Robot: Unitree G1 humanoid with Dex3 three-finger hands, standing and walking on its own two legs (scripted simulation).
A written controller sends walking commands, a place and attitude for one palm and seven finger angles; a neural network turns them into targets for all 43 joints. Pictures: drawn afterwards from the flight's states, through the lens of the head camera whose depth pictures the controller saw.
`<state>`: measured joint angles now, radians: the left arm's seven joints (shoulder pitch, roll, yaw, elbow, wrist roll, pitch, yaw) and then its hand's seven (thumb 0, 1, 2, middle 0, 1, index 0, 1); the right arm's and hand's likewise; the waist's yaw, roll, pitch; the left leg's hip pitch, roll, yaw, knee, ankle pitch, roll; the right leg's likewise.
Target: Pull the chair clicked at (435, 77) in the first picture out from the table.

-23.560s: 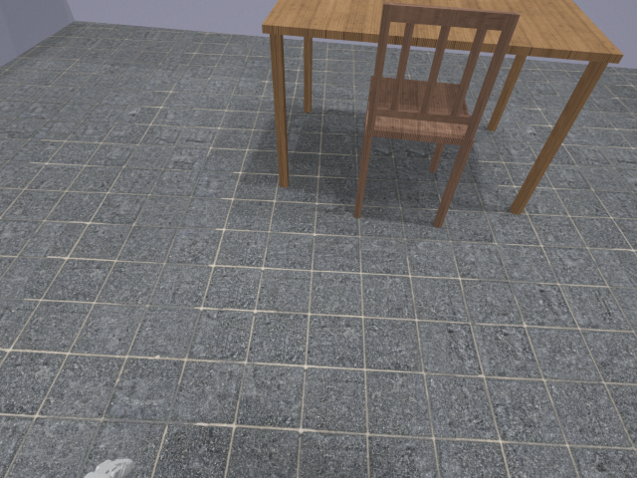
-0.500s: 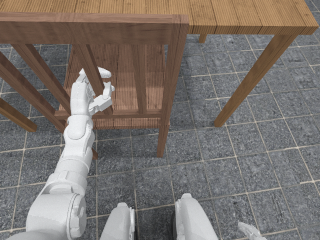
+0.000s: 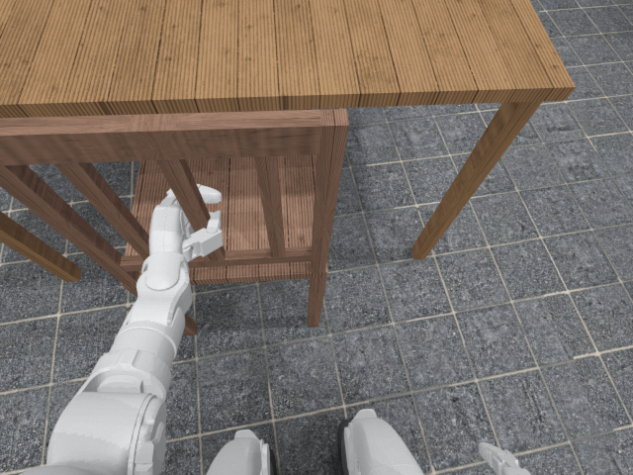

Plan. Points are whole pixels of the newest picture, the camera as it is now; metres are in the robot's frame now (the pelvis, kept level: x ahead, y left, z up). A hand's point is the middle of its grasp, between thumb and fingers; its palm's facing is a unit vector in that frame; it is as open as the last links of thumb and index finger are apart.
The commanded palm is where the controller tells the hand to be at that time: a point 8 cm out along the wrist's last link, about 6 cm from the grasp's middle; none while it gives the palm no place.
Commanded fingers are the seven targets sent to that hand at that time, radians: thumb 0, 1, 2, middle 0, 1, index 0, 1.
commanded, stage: step backward, pulling the chair out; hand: left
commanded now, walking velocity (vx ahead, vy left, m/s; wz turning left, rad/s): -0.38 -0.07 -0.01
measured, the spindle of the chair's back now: (198, 216) +0.46 +0.14 -0.04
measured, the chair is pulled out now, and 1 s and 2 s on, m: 0.05 0.15 0.15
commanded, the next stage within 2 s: none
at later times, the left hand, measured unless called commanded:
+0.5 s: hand (223, 264) +0.38 +0.10 -0.04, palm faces -0.05 -0.99 -0.16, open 5.4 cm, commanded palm +0.37 +0.16 -0.03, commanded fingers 0.00 0.90 0.90 -0.50 -1.45 -0.50 -1.45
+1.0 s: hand (233, 298) +0.34 +0.09 -0.03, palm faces -0.06 -0.98 -0.17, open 5.4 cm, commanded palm +0.34 +0.14 -0.03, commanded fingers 0.00 0.90 0.90 -0.50 -1.45 -0.50 -1.45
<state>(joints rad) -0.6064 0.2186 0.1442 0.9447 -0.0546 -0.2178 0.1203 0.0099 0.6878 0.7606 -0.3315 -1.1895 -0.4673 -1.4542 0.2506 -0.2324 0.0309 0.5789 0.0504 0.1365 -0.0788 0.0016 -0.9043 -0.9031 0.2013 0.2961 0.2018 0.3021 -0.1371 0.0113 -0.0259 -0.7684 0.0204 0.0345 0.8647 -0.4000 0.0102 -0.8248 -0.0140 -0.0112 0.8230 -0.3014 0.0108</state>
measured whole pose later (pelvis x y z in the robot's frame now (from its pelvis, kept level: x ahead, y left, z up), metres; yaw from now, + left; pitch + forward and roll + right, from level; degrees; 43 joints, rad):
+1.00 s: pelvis -0.06 +0.00 +0.03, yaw -1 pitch +9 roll +1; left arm -0.60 0.18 0.02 1.10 -0.06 -0.23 0.13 0.02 0.66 0.73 -0.31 -1.15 -0.50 -1.45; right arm 0.21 -0.29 0.00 0.71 0.08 0.07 -0.14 0.00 -0.90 -0.90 0.20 0.30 0.20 0.30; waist -0.12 -0.01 0.06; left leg -0.58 0.01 0.04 0.63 -0.21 0.01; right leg -0.63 -0.01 0.00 0.57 -0.11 0.01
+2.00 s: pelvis -0.06 -0.01 +0.02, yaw -1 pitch +9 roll +1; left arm -0.61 0.18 0.02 1.13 -0.04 -0.25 0.12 0.01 0.62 0.77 -0.32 -1.19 -0.50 -1.45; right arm 0.22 -0.25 0.02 0.75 0.07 0.01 -0.14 0.00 -0.90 -0.90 0.20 0.30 0.20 0.30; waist -0.10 0.00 0.06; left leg -0.60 0.01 0.05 0.68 -0.23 0.00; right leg -0.66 -0.01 0.01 0.64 -0.13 0.00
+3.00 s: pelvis -0.01 -0.01 +0.04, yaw -2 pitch +3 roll +0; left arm -0.34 0.14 -0.04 0.91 -0.05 -0.12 0.10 0.06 0.64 0.75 -0.25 -1.19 -0.50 -1.45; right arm 0.22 -0.23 0.03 0.66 0.05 0.06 -0.16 0.00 -0.90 -0.90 0.20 0.30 0.20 0.30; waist -0.05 0.00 0.06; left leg -0.34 0.03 0.05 0.56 -0.27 0.00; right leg -0.41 0.01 0.01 0.52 -0.17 0.00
